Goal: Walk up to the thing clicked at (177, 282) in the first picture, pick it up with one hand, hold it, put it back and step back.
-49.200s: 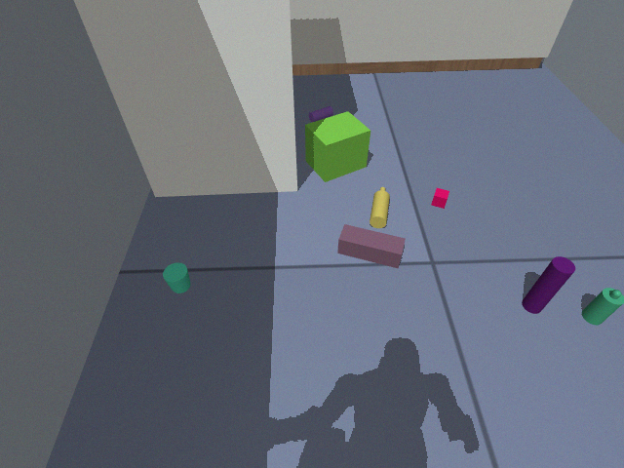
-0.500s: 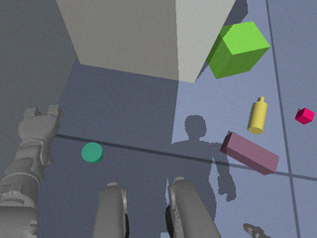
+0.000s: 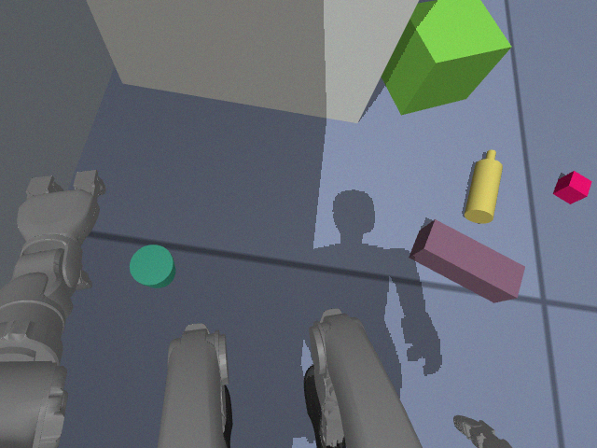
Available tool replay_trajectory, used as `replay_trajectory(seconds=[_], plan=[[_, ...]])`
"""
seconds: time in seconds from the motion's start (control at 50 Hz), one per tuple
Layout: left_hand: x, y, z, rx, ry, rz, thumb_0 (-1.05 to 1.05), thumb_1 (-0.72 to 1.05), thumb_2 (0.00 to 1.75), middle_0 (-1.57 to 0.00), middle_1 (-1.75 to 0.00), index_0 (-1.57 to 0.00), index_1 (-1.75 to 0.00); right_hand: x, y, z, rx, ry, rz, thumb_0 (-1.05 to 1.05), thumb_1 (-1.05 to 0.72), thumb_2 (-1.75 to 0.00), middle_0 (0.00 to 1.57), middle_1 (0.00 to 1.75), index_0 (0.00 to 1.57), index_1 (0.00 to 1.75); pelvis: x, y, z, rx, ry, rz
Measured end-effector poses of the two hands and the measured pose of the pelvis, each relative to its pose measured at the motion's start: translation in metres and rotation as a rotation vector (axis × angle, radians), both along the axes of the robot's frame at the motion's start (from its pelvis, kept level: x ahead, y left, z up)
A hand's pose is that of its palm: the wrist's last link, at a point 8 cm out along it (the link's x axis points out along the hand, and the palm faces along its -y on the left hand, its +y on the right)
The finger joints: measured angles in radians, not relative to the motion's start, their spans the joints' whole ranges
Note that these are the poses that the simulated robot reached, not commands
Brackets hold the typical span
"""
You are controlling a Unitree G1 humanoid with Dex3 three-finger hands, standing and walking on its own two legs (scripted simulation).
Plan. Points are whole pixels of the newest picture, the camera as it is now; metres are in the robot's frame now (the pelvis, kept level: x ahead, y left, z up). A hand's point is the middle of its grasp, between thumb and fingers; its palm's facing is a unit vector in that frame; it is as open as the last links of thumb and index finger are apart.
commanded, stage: withdraw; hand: left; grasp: from above
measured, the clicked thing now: (156, 269) +0.45 +0.24 -0.46
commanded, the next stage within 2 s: go down in 0.08 s
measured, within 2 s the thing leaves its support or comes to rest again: neither
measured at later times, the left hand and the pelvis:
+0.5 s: hand (72, 228) +0.44 +0.28 -0.12, palm faces -0.38 -0.06 -0.92, open 14.5 cm; pelvis +0.00 +0.00 +0.00, yaw +0 degrees
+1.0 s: hand (55, 232) +0.42 +0.28 -0.08, palm faces -0.41 -0.05 -0.91, open 14.2 cm; pelvis +0.00 +0.00 +0.03, yaw +1 degrees
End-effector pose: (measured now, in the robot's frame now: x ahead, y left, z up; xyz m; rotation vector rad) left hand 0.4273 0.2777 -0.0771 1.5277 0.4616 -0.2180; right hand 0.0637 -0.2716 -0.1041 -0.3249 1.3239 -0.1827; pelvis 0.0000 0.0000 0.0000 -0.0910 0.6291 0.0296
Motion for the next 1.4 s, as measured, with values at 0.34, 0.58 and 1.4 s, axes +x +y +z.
replay_trajectory(seconds=[0.34,0.58,1.4], plan=[[0.023,0.008,0.012,0.009,-0.005,0.027,0.0,-0.57,0.94,-0.09,-1.0,-0.08,-1.01,-0.005,0.003,-0.001,-0.004,0.005,-0.012,0.0,-0.9,-0.9,0.2,0.29,0.2,0.3,-0.001,0.001,-0.004,-0.005,-0.001,0.004],[0.008,0.004,0.028,0.004,-0.027,0.028,0.0,-0.57,0.98,-0.08,-1.01,-0.08,-1.02,-0.009,0.007,0.001,0.025,0.026,-0.032,0.0,-0.91,-0.9,0.2,0.29,0.2,0.3,-0.002,0.001,0.006,0.004,-0.024,0.004],[-0.017,0.004,0.075,0.0,-0.005,0.044,0.0,-0.55,1.0,-0.11,-0.99,-0.09,-1.01,0.014,0.007,0.052,0.005,-0.07,-0.031,0.0,-0.9,-0.9,0.2,0.29,0.2,0.3,0.006,0.001,0.054,0.012,-0.076,0.012]])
